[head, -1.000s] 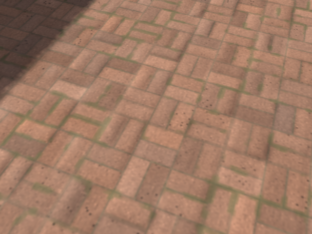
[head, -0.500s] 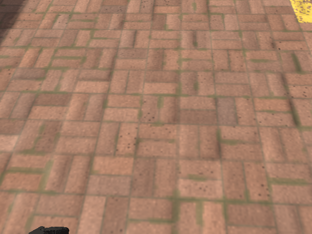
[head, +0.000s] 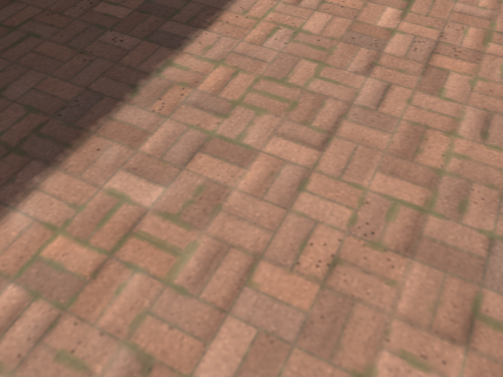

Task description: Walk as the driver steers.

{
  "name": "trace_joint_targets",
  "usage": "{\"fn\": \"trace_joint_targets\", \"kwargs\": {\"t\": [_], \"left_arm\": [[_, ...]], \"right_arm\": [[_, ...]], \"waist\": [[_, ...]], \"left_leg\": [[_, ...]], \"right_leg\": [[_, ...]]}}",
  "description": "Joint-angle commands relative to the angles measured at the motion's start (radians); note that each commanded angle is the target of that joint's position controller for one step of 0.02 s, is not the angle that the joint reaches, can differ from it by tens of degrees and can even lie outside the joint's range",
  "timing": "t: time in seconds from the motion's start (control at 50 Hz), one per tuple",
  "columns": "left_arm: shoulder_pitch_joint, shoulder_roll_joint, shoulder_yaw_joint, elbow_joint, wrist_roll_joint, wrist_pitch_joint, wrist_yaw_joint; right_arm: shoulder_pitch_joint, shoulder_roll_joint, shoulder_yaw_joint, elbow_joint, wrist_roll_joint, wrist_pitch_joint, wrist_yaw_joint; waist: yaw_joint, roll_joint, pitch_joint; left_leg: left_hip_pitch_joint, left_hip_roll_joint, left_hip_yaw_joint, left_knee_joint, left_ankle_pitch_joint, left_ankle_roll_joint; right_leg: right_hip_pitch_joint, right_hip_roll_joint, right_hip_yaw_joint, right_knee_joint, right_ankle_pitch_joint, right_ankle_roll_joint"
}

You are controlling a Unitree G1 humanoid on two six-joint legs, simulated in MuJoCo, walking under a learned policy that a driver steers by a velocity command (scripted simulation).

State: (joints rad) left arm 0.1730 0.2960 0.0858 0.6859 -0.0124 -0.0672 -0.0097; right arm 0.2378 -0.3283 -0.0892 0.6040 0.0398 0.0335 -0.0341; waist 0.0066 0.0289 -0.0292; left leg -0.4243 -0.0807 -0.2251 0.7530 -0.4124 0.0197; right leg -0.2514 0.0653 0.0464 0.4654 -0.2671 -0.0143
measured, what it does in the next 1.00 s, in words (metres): walks ahead, turning right: left foot, then right foot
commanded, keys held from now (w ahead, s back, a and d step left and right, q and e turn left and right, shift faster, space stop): w+q+shift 0.04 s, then w+e+shift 0.10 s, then s+e+shift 0.40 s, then w+e+shift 0.28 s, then w+q+shift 0.18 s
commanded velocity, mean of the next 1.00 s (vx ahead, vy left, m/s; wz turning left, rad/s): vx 0.38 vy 0.00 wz -0.36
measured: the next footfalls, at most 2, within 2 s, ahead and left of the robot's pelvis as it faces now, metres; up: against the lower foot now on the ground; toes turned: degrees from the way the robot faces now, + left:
left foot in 0.32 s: +0.30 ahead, +0.18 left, +0.00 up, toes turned -1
right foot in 0.74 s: +0.16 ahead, -0.05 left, +0.00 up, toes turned -22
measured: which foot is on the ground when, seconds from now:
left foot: up 0.00-0.30, down 0.32-0.72, up 0.74-1.00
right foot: down 0.00-0.34, up 0.36-0.72, down 0.74-1.00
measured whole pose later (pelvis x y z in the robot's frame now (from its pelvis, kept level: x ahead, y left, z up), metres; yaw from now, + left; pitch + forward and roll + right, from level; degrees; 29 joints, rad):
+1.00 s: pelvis +0.27 -0.02 +0.01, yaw -26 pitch +1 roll +3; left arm 0.53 0.25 0.04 0.77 0.01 -0.06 -0.02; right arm 0.11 -0.31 -0.07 0.76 -0.04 0.03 0.07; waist 0.07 0.03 -0.02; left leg -0.70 0.06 0.04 0.95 -0.07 -0.03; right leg 0.08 0.03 0.06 0.22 -0.31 -0.08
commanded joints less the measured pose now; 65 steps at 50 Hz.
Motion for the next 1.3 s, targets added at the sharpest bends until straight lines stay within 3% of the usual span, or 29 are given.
{"fn": "trace_joint_targets", "kwargs": {"t": [0.02, 0.04, 0.1, 0.16, 0.18, 0.24, 0.3, 0.32, 0.34, 0.36, 0.38, 0.42, 0.46, 0.54, 0.66, 0.72, 0.74, 0.76, 0.8, 0.82, 0.88, 1.04, 1.12, 1.16, 1.2, 1.22, 1.24, 1.26, 1.3], "left_arm": [[0.04, 0.156, 0.041, -0.055, 0.023, -0.04, 0.01], [0.061, 0.137, 0.019, -0.04, 0.081, -0.013, 0.015], [0.161, 0.123, 0.003, 0.019, 0.065, -0.026, 0.008], [0.221, 0.121, -0.002, 0.065, 0.041, -0.037, -0.004], [0.197, 0.056, -0.023, 0.059, -0.025, -0.033, 0.012], [0.28, 0.141, -0.007, 0.106, -0.01, 0.009, 0.034], [0.259, 0.212, 0.018, 0.098, -0.022, 0.013, 0.03], [0.227, 0.203, 0.018, 0.074, -0.022, 0.0, 0.027], [0.171, 0.136, -0.002, 0.01, 0.003, -0.014, 0.024], [0.384, 0.005, -0.043, 0.031, 0.006, -0.005, 0.023], [0.4, 0.142, -0.008, 0.07, -0.015, 0.013, 0.027], [0.328, 0.125, 0.003, 0.052, -0.031, 0.061, 0.053], [0.373, 0.071, 0.0, 0.056, -0.02, 0.125, 0.08], [0.356, 0.036, -0.003, -0.006, 0.002, 0.149, 0.08], [0.282, 0.118, 0.027, -0.061, -0.013, 0.137, 0.016], [0.606, 0.094, 0.043, 0.126, -0.014, 0.118, 0.03], [0.583, 0.085, 0.02, 0.105, -0.003, 0.085, 0.021], [0.391, 0.147, 0.0, -0.02, -0.011, 0.027, 0.0], [0.23, 0.207, 0.025, -0.076, -0.001, -0.008, 0.001], [0.151, 0.265, 0.046, -0.073, 0.034, 0.041, 0.01], [0.269, 0.127, 0.002, -0.017, 0.029, 0.021, 0.004], [0.407, 0.097, -0.008, 0.083, 0.048, -0.018, 0.007], [0.311, 0.092, -0.026, 0.116, 0.051, -0.032, 0.025], [0.322, 0.13, -0.025, 0.138, 0.064, -0.033, 0.039], [0.263, 0.195, -0.006, 0.133, 0.09, -0.007, 0.053], [0.202, 0.226, 0.002, 0.115, 0.075, -0.004, 0.052], [0.174, 0.102, -0.031, 0.062, 0.053, -0.025, 0.027], [0.15, 0.047, -0.051, 0.016, 0.049, -0.056, -0.001], [0.04, 0.112, -0.057, -0.022, 0.052, -0.088, -0.004]], "right_arm": [[-0.099, -0.099, -0.004, -0.154, 0.004, -0.049, 0.021], [-0.183, -0.147, -0.024, -0.139, -0.113, -0.025, 0.063], [-0.078, -0.05, 0.005, -0.089, -0.099, -0.023, 0.115], [-0.146, -0.061, 0.01, -0.092, -0.097, -0.033, 0.114], [-0.186, -0.005, 0.032, -0.123, -0.002, -0.084, 0.076], [-0.363, 0.051, 0.059, -0.169, -0.034, -0.15, 0.08], [-0.178, -0.069, 0.002, -0.12, -0.031, -0.144, 0.068], [-0.074, -0.12, -0.017, -0.099, -0.042, -0.136, 0.049], [0.094, -0.194, -0.033, -0.079, -0.076, -0.118, 0.02], [0.094, -0.198, -0.016, -0.084, -0.114, -0.087, 0.018], [0.066, -0.112, 0.001, -0.099, -0.1, -0.057, 0.019], [-0.103, -0.043, 0.018, -0.083, -0.042, -0.038, 0.015], [-0.237, -0.026, 0.022, -0.083, -0.055, -0.028, 0.01], [-0.358, -0.024, 0.015, -0.064, -0.06, -0.037, -0.002], [-0.3, -0.147, -0.036, 0.011, -0.004, -0.052, 0.013], [-0.415, -0.017, -0.01, 0.008, -0.005, -0.045, 0.026], [-0.427, 0.089, 0.018, -0.002, -0.006, -0.044, 0.047], [-0.418, 0.079, 0.023, -0.07, 0.021, -0.076, 0.062], [-0.475, -0.079, -0.011, -0.087, 0.028, -0.141, 0.071], [-0.354, -0.071, 0.004, -0.013, -0.15, -0.094, 0.069], [-0.276, -0.062, 0.0, 0.048, -0.106, -0.035, 0.09], [-0.364, -0.028, 0.014, 0.047, -0.067, -0.031, 0.116], [-0.331, -0.02, 0.035, 0.03, -0.079, -0.041, 0.123], [-0.242, -0.031, 0.039, 0.04, -0.07, -0.038, 0.106], [0.12, -0.103, 0.012, 0.137, -0.055, -0.045, 0.091], [0.321, -0.147, -0.01, 0.191, -0.063, -0.054, 0.082], [0.373, -0.252, -0.047, 0.212, -0.071, -0.045, 0.065], [0.256, -0.247, -0.044, 0.196, -0.055, -0.041, 0.068], [0.224, -0.173, -0.038, 0.201, -0.049, -0.054, 0.063]], "waist": [[0.03, -0.192, 0.082], [0.052, -0.065, 0.104], [0.033, -0.126, 0.106], [0.036, -0.131, 0.151], [0.029, -0.136, 0.154], [0.097, -0.18, 0.131], [-0.019, -0.228, 0.009], [-0.078, -0.219, -0.051], [-0.15, -0.088, -0.203], [-0.056, 0.211, -0.491], [-0.086, 0.143, -0.552], [-0.002, 0.13, -0.279], [0.072, 0.169, -0.134], [0.116, 0.154, -0.108], [0.106, 0.16, -0.097], [0.243, -0.167, 0.077], [0.195, -0.388, 0.231], [0.08, -0.384, 0.216], [0.055, -0.184, 0.25], [0.003, -0.2, 0.206], [0.042, -0.156, 0.165], [0.113, -0.122, 0.197], [0.052, -0.115, 0.208], [0.009, -0.168, 0.097], [-0.159, -0.213, -0.087], [-0.268, -0.161, -0.141], [-0.228, 0.08, -0.144], [-0.121, 0.225, -0.137], [-0.098, -0.019, -0.015]], "left_leg": [[-0.618, 0.133, 0.04, 0.371, 0.017, -0.005], [-0.568, 0.103, 0.103, 0.397, 0.08, -0.014], [-0.439, 0.062, 0.058, 0.431, 0.222, -0.012], [-0.442, 0.052, 0.09, 0.303, 0.254, -0.022], [-0.453, 0.114, 0.148, 0.159, 0.281, -0.03], [-0.193, 0.039, 0.252, -0.132, 0.285, -0.068], [0.182, -0.012, 0.228, -0.317, 0.5, -0.013], [0.374, 0.047, 0.19, -0.334, 0.657, 0.022], [0.7, 0.276, 0.034, -0.221, 1.177, 0.102], [0.911, 0.65, -0.231, -0.115, 1.592, 0.294], [0.771, 0.588, -0.167, -0.161, 1.502, 0.299], [0.518, 0.459, 0.025, -0.245, 1.22, 0.245], [0.227, 0.396, 0.17, -0.333, 1.076, 0.23], [0.146, 0.4, 0.28, -0.368, 0.932, 0.227], [0.065, 0.459, 0.256, -0.558, -0.254, 0.111], [-0.175, 0.292, 0.41, -0.044, -0.416, 0.008], [-0.471, 0.182, 0.391, 0.479, -0.341, -0.026], [-0.631, 0.087, 0.189, 0.549, -0.222, -0.019], [-0.628, 0.133, 0.112, 0.444, 0.036, 0.0], [-0.492, 0.156, 0.178, 0.386, 0.162, -0.057], [-0.351, 0.16, 0.254, 0.272, 0.325, -0.098], [-0.504, 0.081, 0.245, 0.112, 0.36, -0.009], [-0.326, 0.063, 0.366, -0.047, 0.349, 0.085], [-0.128, -0.018, 0.451, -0.046, 0.285, 0.14], [0.153, -0.094, 0.432, -0.026, 0.146, 0.182], [0.405, -0.074, 0.321, -0.114, 0.09, 0.212], [0.638, 0.145, -0.109, -0.207, -0.258, 0.325], [0.697, 0.29, -0.675, -0.456, -0.351, 0.431], [0.552, 0.284, -0.57, -0.537, -0.164, 0.369]], "right_leg": [[0.335, -0.463, 0.58, -0.295, -0.529, -0.166], [0.234, -0.424, 0.46, -0.328, -0.501, -0.126], [0.129, -0.286, 0.275, -0.348, -0.338, -0.098], [0.156, -0.265, 0.22, -0.362, -0.172, -0.143], [0.224, -0.267, 0.199, -0.324, 0.053, -0.177], [0.162, -0.226, 0.115, -0.2, 0.556, -0.14], [0.113, -0.198, 0.134, -0.042, 0.79, -0.055], [0.022, -0.155, 0.122, 0.083, 0.747, -0.006], [-0.214, -0.087, 0.103, 0.372, 0.336, 0.049], [-0.372, -0.002, 0.095, 0.761, -0.554, 0.104], [-0.309, -0.059, 0.139, 0.869, -0.496, 0.125], [-0.394, -0.115, 0.044, 0.873, -0.385, 0.154], [-0.274, -0.11, 0.001, 0.911, -0.313, 0.194], [-0.202, -0.153, -0.011, 0.699, -0.133, 0.162], [0.047, -0.163, -0.163, 0.397, -0.124, -0.016], [0.256, -0.098, -0.168, 0.149, -0.253, -0.13], [0.199, -0.24, 0.236, 0.035, -0.419, -0.217], [0.133, -0.367, 0.72, -0.246, -0.561, -0.337], [0.1, -0.434, 0.79, -0.406, -0.699, -0.322], [0.021, -0.328, 0.615, -0.393, -0.613, -0.249], [0.106, -0.222, 0.327, -0.388, -0.267, -0.188], [0.399, -0.266, 0.047, -0.436, -0.015, -0.139], [0.391, -0.268, -0.125, -0.435, 0.499, -0.095], [0.445, -0.29, -0.178, -0.254, 1.239, -0.062], [0.463, -0.301, -0.193, 0.191, 1.531, -0.051], [0.271, -0.269, -0.2, 0.529, 1.392, -0.051], [-0.159, -0.098, -0.166, 0.954, 0.614, -0.016], [-0.473, 0.073, 0.008, 1.138, -0.104, -0.007], [-0.519, -0.052, 0.105, 1.054, 0.018, -0.041]]}}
